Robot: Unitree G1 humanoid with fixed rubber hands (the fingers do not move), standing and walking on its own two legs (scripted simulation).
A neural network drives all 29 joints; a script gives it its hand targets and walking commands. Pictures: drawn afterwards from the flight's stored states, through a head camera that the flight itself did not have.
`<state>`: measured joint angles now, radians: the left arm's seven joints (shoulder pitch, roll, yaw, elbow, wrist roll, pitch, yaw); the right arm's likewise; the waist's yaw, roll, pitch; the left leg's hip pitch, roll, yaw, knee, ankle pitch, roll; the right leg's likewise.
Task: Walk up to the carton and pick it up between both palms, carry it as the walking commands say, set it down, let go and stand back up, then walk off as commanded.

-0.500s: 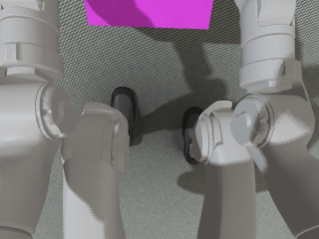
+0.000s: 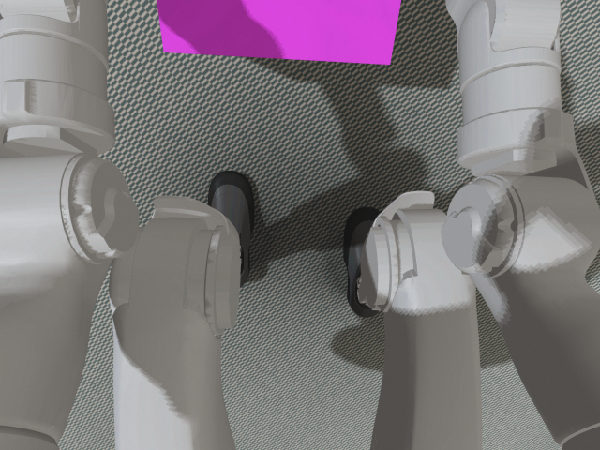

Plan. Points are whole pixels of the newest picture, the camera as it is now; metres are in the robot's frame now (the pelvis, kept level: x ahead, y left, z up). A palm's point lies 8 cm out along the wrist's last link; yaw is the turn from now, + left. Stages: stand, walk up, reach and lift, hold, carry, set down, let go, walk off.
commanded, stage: set down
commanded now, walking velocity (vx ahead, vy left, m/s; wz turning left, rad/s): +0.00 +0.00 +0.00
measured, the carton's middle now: out of the picture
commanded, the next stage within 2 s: none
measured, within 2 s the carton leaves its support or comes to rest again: rests again in 0.46 s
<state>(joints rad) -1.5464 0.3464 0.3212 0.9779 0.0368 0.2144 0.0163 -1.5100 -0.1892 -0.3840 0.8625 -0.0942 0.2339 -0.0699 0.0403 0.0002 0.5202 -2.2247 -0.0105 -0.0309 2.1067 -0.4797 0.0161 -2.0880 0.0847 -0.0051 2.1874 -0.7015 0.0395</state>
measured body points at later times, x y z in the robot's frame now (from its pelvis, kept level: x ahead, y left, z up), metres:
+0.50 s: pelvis +0.01 +0.00 +0.00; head +0.41 +0.02 +0.19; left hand +0.56 +0.22 -0.22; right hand +0.57 -0.11 -0.22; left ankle +0.14 +0.12 -0.35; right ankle +0.09 -0.12 -0.35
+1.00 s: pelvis +0.01 +0.00 -0.01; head +0.40 +0.02 +0.20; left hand +0.56 +0.22 -0.22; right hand +0.57 -0.11 -0.22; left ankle +0.14 +0.12 -0.35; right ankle +0.09 -0.12 -0.35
